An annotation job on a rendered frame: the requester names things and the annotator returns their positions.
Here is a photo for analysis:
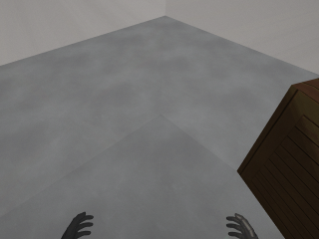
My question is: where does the robot left hand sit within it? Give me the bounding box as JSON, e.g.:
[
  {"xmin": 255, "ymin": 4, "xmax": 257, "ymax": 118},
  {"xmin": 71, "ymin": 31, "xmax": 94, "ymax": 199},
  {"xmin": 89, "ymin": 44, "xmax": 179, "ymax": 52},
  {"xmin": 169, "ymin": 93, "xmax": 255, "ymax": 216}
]
[{"xmin": 61, "ymin": 212, "xmax": 94, "ymax": 239}]

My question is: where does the robot right hand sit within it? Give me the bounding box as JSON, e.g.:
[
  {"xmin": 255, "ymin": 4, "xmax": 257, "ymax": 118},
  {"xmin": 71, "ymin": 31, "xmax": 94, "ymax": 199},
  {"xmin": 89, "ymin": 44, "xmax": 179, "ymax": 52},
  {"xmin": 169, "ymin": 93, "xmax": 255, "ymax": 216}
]
[{"xmin": 226, "ymin": 213, "xmax": 259, "ymax": 239}]

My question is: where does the pedestal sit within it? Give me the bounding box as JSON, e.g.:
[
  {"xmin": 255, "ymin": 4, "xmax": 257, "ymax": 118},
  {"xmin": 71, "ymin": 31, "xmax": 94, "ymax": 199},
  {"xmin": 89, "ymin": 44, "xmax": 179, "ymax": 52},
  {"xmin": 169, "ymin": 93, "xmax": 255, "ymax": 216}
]
[{"xmin": 237, "ymin": 78, "xmax": 319, "ymax": 239}]

